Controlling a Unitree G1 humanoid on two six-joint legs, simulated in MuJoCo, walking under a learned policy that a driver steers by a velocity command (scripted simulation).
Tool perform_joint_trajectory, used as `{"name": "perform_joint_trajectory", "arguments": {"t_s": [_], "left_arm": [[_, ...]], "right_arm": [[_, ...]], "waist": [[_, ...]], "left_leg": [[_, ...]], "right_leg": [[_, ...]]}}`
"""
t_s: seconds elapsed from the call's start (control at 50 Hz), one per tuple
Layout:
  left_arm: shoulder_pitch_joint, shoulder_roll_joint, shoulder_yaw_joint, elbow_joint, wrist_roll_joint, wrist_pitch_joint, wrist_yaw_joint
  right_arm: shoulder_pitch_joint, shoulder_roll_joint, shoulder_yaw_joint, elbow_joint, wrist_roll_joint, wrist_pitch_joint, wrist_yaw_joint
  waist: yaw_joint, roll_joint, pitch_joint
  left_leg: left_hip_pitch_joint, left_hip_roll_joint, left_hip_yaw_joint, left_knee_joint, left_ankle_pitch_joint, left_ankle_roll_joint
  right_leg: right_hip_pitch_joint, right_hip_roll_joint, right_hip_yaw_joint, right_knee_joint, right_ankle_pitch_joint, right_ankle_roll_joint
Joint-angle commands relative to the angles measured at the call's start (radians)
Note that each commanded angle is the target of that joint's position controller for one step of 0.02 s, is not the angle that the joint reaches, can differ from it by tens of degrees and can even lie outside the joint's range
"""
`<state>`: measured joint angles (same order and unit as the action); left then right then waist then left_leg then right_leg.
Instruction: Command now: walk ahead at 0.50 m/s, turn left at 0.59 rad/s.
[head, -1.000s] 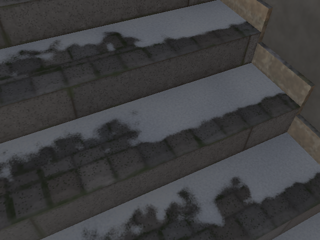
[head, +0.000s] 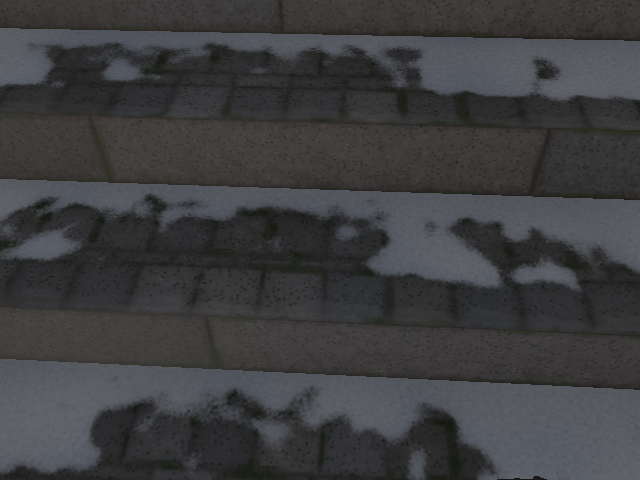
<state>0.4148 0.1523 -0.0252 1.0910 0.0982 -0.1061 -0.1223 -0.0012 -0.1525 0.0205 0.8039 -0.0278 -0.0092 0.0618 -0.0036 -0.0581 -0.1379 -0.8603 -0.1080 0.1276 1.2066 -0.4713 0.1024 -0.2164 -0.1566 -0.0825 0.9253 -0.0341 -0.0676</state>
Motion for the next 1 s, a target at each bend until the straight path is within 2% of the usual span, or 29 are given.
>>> {"name": "perform_joint_trajectory", "arguments": {"t_s": [0.02,0.06,0.1,0.14,0.18,0.24,0.28,0.3,0.32,0.36,0.38,0.4,0.42,0.44,0.46,0.48,0.52,0.56,0.64,0.66,0.68,0.72,0.76,0.84,0.88,0.9,0.94,0.96,1.0], "left_arm": [[-0.095,0.057,0.036,-0.093,-0.032,0.002,0.004],[-0.212,0.022,0.016,-0.172,-0.022,0.012,0.033],[-0.221,0.023,0.004,-0.208,-0.027,0.034,0.051],[-0.233,0.061,0.005,-0.217,-0.047,0.05,0.067],[-0.306,0.052,-0.005,-0.258,-0.065,0.047,0.083],[-0.54,0.051,-0.039,-0.387,-0.054,0.039,0.106],[-0.667,0.079,-0.039,-0.464,-0.047,0.04,0.126],[-0.731,0.058,-0.051,-0.494,-0.041,0.066,0.118],[-0.743,0.013,-0.056,-0.511,-0.049,0.075,0.094],[-0.547,0.071,-0.031,-0.461,-0.05,0.093,0.064],[-0.476,0.158,0.003,-0.43,-0.059,0.08,0.067],[-0.295,0.216,0.03,-0.375,-0.049,0.064,0.066],[-0.035,0.251,0.04,-0.285,-0.054,0.052,0.061],[0.158,0.292,0.054,-0.245,-0.02,0.075,0.061],[0.18,0.274,0.052,-0.194,-0.031,0.045,0.069],[0.014,0.261,0.059,-0.19,-0.068,0.029,0.072],[-0.145,0.024,0.009,-0.138,-0.048,0.049,0.074],[-0.244,-0.076,-0.013,-0.111,-0.056,0.043,0.091],[-0.202,-0.007,0.007,-0.081,-0.015,0.016,0.062],[-0.153,0.004,0.005,-0.07,-0.008,0.008,0.055],[-0.118,0.004,-0.001,-0.063,-0.006,0.003,0.054],[0.107,0.012,-0.001,0.028,0.009,0.011,0.055],[0.223,-0.013,-0.015,0.082,0.034,0.008,0.054],[0.313,-0.048,-0.036,0.133,0.052,0.013,0.064],[0.38,-0.057,-0.044,0.159,0.054,0.014,0.055],[0.245,0.002,-0.015,0.08,-0.144,-0.006,0.136],[0.28,0.026,-0.005,0.099,-0.171,-0.011,0.192],[0.252,0.065,-0.002,0.095,-0.153,-0.014,0.188],[0.266,0.163,0.03,0.083,-0.139,-0.022,0.174]], "right_arm": [[0.52,-0.207,-0.092,0.184,-0.026,-0.035,-0.035],[0.393,-0.066,-0.052,0.226,-0.008,-0.044,-0.01],[0.233,0.033,-0.007,0.234,-0.032,-0.045,0.011],[0.171,-0.007,-0.014,0.215,-0.025,-0.075,0.008],[0.312,-0.031,-0.005,0.234,-0.066,-0.103,-0.016],[0.552,-0.029,0.003,0.353,-0.115,-0.093,-0.019],[0.545,-0.072,-0.005,0.314,-0.086,-0.108,-0.001],[0.385,-0.117,-0.011,0.225,-0.034,-0.103,0.026],[0.389,-0.142,-0.014,0.183,0.003,-0.115,0.035],[0.358,-0.253,-0.045,0.16,0.03,-0.131,0.038],[0.381,-0.277,-0.068,0.146,0.049,-0.144,0.034],[0.45,-0.26,-0.087,0.198,0.017,-0.143,0.049],[0.63,-0.078,-0.056,0.222,-0.049,-0.14,0.064],[0.536,-0.09,-0.081,0.258,-0.029,-0.105,0.079],[0.376,-0.084,-0.091,0.214,-0.003,-0.094,0.063],[0.333,-0.079,-0.084,0.218,0.013,-0.098,0.034],[0.29,-0.055,-0.067,0.207,-0.002,-0.097,0.003],[0.283,-0.029,-0.047,0.213,-0.013,-0.079,-0.003],[0.141,-0.082,-0.035,0.135,0.002,-0.073,0.009],[0.139,-0.09,-0.037,0.143,-0.012,-0.064,0.023],[0.133,-0.1,-0.041,0.144,-0.03,-0.061,0.025],[0.084,-0.066,-0.02,0.127,-0.02,-0.047,0.016],[0.019,-0.047,-0.001,0.079,-0.018,-0.04,-0.006],[-0.136,-0.011,0.035,-0.01,-0.011,-0.036,-0.012],[-0.34,-0.011,0.042,-0.105,0.005,-0.012,-0.009],[-0.312,0.045,0.049,-0.167,0.026,-0.019,-0.036],[-0.229,0.045,0.059,-0.177,0.063,0.007,-0.056],[-0.129,0.071,0.061,-0.166,0.074,0.004,-0.066],[0.15,-0.006,0.019,-0.084,0.082,-0.014,-0.083]], "waist": [[-0.151,0.158,-0.006],[-0.037,0.111,0.027],[0.077,-0.012,0.027],[0.103,0.047,0.038],[0.048,0.153,0.034],[-0.04,0.04,0.081],[-0.056,0.071,0.06],[0.0,0.079,0.107],[0.003,0.187,0.131],[0.103,0.2,0.049],[0.098,0.177,-0.014],[0.124,0.161,-0.1],[0.101,-0.165,-0.403],[0.222,-0.26,-0.286],[0.225,-0.227,-0.009],[0.137,-0.186,0.106],[0.03,0.081,0.046],[-0.036,0.06,0.045],[-0.027,0.081,0.057],[-0.019,0.017,0.061],[-0.017,0.006,0.082],[0.063,-0.038,0.096],[0.095,0.009,0.134],[0.1,-0.006,0.183],[0.129,0.02,0.198],[0.07,0.089,0.376],[0.063,0.062,0.34],[0.007,0.0,0.288],[-0.112,-0.163,0.077]], "left_leg": [[0.641,0.242,-0.872,-0.734,-0.003,0.241],[0.542,0.214,-0.766,-0.72,0.138,0.253],[0.412,0.183,-0.593,-0.745,0.245,0.206],[0.303,0.139,-0.411,-0.793,0.306,0.168],[0.273,0.124,-0.423,-0.836,0.291,0.155],[0.567,0.2,-0.534,-0.795,0.21,0.105],[0.459,0.173,-0.512,-0.866,0.171,0.106],[0.115,0.192,-0.469,-1.063,0.126,0.123],[-0.055,0.239,-0.524,-1.136,0.267,0.176],[0.286,0.299,-0.466,-0.985,1.099,0.17],[0.543,0.275,-0.407,-0.871,1.398,0.139],[0.614,0.221,-0.379,-0.581,1.504,0.09],[0.24,0.064,-0.387,-0.252,0.932,0.043],[-0.045,-0.08,-0.505,0.206,0.33,0.006],[-0.264,-0.055,-0.52,0.481,0.438,0.035],[-0.304,-0.003,-0.459,0.56,0.531,0.055],[-0.213,0.036,-0.441,0.627,0.611,0.105],[-0.248,0.074,-0.431,0.639,0.565,0.12],[-0.294,0.102,-0.306,0.464,0.601,0.102],[-0.289,0.11,-0.252,0.522,0.598,0.086],[-0.325,0.121,-0.257,0.529,0.605,0.068],[-0.593,0.095,-0.245,0.805,0.482,0.09],[-0.826,0.12,-0.298,0.79,0.45,0.13],[-0.946,0.165,-0.173,0.814,0.413,0.139],[-0.837,0.221,-0.061,0.508,0.493,0.111],[-0.51,0.202,0.091,0.499,0.183,-0.011],[-0.149,0.193,0.134,0.244,0.141,-0.006],[0.063,0.138,0.137,0.152,0.138,0.043],[0.347,0.013,0.149,-0.067,0.141,0.093]], "right_leg": [[-0.766,0.17,0.328,0.971,0.086,-0.036],[-0.92,0.212,0.323,1.183,0.04,-0.101],[-0.968,0.165,0.28,1.135,0.027,-0.149],[-0.929,0.12,0.178,1.027,-0.098,-0.119],[-0.927,0.131,0.116,1.205,-0.207,-0.082],[-1.26,0.102,0.213,1.131,-0.385,-0.11],[-1.066,0.053,0.126,0.797,-0.288,-0.07],[-0.669,0.056,0.016,0.529,-0.465,-0.025],[-0.408,0.099,-0.065,0.6,-0.458,0.034],[-0.378,0.189,-0.069,0.47,-0.318,0.039],[-0.371,0.245,-0.092,0.237,-0.357,0.019],[-0.217,0.2,0.086,0.097,-0.197,-0.047],[0.281,-0.008,0.653,-0.123,-0.136,-0.286],[0.287,-0.142,1.19,-0.483,-0.646,-0.31],[0.124,-0.102,1.118,-0.529,-0.974,-0.216],[-0.071,-0.099,0.96,-0.477,-0.919,-0.216],[-0.216,-0.084,0.701,-0.43,-0.559,-0.19],[-0.27,-0.045,0.553,-0.463,-0.421,-0.153],[-0.259,0.021,0.23,-0.591,-0.271,-0.095],[-0.265,0.036,0.198,-0.609,-0.218,-0.117],[-0.228,0.028,0.205,-0.625,-0.183,-0.138],[0.009,-0.024,0.275,-0.613,-0.167,-0.201],[0.218,-0.078,0.306,-0.601,-0.163,-0.209],[0.32,-0.094,0.262,-0.653,-0.006,-0.206],[0.237,-0.09,0.22,-0.734,0.062,-0.183],[-0.086,-0.052,0.184,-0.904,0.037,-0.116],[-0.074,-0.078,0.096,-1.012,0.376,-0.078],[-0.034,-0.084,0.014,-0.908,0.891,-0.051],[0.185,-0.098,0.01,-0.569,1.434,-0.034]]}}
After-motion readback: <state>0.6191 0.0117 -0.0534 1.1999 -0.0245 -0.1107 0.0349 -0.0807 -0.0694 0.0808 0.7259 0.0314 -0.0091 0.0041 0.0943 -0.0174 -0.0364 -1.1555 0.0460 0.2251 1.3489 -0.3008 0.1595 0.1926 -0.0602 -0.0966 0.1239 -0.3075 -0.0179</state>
